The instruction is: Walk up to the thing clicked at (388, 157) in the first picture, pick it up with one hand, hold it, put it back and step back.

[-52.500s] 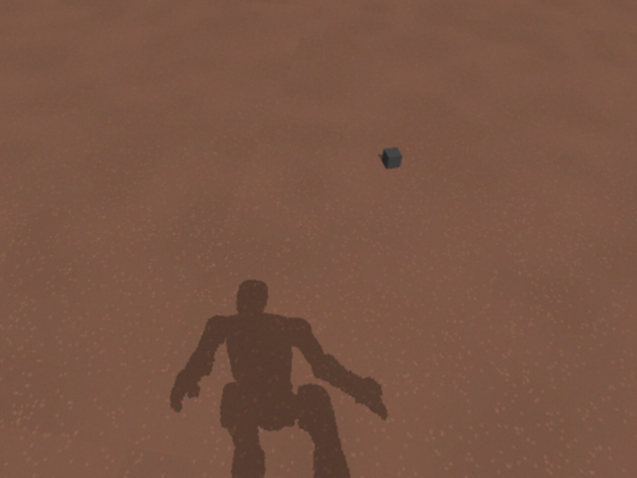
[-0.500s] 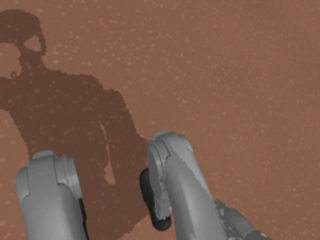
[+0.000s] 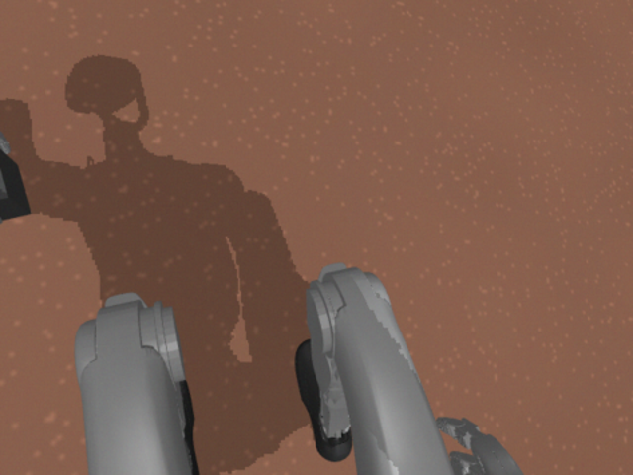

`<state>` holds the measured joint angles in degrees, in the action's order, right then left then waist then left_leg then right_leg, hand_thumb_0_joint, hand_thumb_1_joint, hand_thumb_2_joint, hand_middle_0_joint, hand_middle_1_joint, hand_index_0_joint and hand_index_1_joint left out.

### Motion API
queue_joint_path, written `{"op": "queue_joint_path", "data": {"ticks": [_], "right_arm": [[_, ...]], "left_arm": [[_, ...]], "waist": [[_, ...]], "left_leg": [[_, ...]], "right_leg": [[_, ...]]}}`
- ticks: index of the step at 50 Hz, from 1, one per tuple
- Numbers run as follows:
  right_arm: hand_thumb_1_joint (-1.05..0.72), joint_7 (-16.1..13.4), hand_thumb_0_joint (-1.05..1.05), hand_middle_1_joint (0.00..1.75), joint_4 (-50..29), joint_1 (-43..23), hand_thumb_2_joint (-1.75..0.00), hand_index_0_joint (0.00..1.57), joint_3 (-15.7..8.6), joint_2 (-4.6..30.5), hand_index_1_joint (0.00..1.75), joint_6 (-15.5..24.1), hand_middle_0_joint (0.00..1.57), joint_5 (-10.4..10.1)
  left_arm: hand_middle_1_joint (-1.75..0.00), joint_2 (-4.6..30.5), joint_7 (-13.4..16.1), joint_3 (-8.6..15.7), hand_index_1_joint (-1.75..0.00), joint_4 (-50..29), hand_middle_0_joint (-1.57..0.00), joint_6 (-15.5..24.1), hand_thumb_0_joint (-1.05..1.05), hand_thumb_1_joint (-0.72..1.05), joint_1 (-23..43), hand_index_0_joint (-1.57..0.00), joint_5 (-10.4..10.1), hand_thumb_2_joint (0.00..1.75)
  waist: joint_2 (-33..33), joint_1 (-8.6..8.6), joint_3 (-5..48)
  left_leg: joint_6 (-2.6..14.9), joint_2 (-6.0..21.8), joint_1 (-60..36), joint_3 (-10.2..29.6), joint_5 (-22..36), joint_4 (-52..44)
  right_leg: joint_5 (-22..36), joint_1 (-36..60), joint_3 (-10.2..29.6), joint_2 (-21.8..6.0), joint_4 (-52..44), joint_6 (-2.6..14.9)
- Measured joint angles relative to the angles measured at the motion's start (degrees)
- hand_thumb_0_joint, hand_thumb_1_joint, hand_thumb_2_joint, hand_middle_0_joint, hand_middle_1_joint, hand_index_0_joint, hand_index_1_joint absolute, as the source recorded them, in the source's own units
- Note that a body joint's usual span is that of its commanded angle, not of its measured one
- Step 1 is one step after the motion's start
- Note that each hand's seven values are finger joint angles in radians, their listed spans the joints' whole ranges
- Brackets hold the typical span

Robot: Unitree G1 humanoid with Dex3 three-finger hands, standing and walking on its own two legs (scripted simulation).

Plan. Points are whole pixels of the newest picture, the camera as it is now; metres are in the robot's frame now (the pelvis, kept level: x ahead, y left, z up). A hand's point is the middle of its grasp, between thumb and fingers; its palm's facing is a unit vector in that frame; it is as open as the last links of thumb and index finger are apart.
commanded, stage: lift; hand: left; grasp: from above
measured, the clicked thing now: out of the picture +0.47 +0.35 -0.18
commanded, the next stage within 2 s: hold in 1.58 s
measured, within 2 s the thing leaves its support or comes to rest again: neither
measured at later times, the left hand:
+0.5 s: hand out of the picture +0.40 +0.35 -0.01, palm faces -0.42 -0.15 -0.89, open 9.9 cm
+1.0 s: hand out of the picture +0.33 +0.31 +0.20, palm faces -0.40 -0.18 -0.90, open 9.9 cm
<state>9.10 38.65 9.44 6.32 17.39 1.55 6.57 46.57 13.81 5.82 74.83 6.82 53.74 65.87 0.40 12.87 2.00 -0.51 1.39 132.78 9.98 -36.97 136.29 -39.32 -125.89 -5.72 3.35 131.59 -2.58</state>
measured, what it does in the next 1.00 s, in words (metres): rises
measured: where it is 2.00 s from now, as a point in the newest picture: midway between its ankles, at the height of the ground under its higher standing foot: (255, 438)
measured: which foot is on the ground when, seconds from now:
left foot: down 0.00-1.00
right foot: down 0.00-1.00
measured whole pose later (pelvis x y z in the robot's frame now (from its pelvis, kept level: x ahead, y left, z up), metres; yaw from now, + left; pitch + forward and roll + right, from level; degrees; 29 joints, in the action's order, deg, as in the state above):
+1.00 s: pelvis +0.02 +0.01 +0.28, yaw +8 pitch +22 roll -4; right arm -1.8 39.8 10.4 0.0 13.5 -0.9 -2.0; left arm 27.8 4.5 -6.4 40.2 -4.7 20.8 54.4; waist -2.8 4.3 9.7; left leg 0.1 2.0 75.3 2.7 -30.2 83.4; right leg -31.8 -71.3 -0.9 1.1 81.1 -1.7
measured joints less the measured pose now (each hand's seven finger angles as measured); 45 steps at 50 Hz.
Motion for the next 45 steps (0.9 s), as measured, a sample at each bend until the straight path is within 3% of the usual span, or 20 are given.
{"op": "queue_joint_path", "data": {"ticks": [7,14,24,37,45], "right_arm": [[-0.91,-0.9,0.00,0.30,0.1,1.8,-0.90,0.20,-1.8,-1.1,0.30,-1.4,0.20,-1.5],[-0.91,-2.1,0.00,0.30,0.0,2.4,-0.90,0.20,-3.7,-1.6,0.30,-2.7,0.20,-3.2],[-0.90,-4.7,0.00,0.30,-1.1,0.9,-0.90,0.20,-5.6,-1.6,0.30,-3.4,0.20,-5.2],[-0.90,-7.9,0.00,0.30,-1.7,-1.2,-0.90,0.20,-6.5,-2.7,0.30,-4.4,0.20,-7.3],[-0.90,-9.9,0.00,0.30,-0.2,-0.2,-0.90,0.20,-6.3,-3.6,0.30,-3.7,0.20,-8.2]], "left_arm": [[-0.55,-2.3,-3.1,-0.4,-0.51,-3.9,-0.72,-2.1,0.00,-0.01,-2.5,-0.75,-2.2,0.49],[-0.55,-5.1,-7.3,-1.6,-0.51,-11.6,-0.72,-2.6,0.00,-0.01,-8.0,-0.75,-4.2,0.49],[-0.55,-8.0,-10.0,-4.2,-0.51,-22.1,-0.72,-3.2,0.00,-0.01,-14.8,-0.75,-8.1,0.49],[-0.55,-13.6,-11.6,-7.6,-0.51,-33.9,-0.72,-8.3,0.00,-0.01,-25.6,-0.75,-10.8,0.49],[-0.55,-17.0,-10.6,-10.4,-0.51,-36.9,-0.72,-10.4,0.00,-0.01,-31.8,-0.75,-11.4,0.49]], "waist": [[-0.9,-1.10,2.2],[-2.1,-3.36,4.3],[-2.8,-6.15,7.2],[-3.1,-7.90,8.3],[-3.3,-8.46,8.1]], "left_leg": [[0.34,-0.1,-1.6,-1.3,0.4,-3.1],[0.64,-0.1,-5.3,-2.8,0.7,-7.8],[0.80,0.1,-13.4,-4.1,1.2,-16.0],[0.71,0.5,-32.2,-5.4,2.8,-31.7],[0.63,0.6,-47.9,-6.6,5.1,-44.8]], "right_leg": [[0.0,1.4,0.9,-0.5,-2.5,0.09],[0.1,4.7,2.0,-1.1,-6.5,0.11],[0.8,12.2,2.9,-1.4,-14.2,0.17],[3.1,30.1,3.6,-1.7,-29.7,0.57],[5.7,45.3,4.3,-2.1,-42.5,0.80]]}}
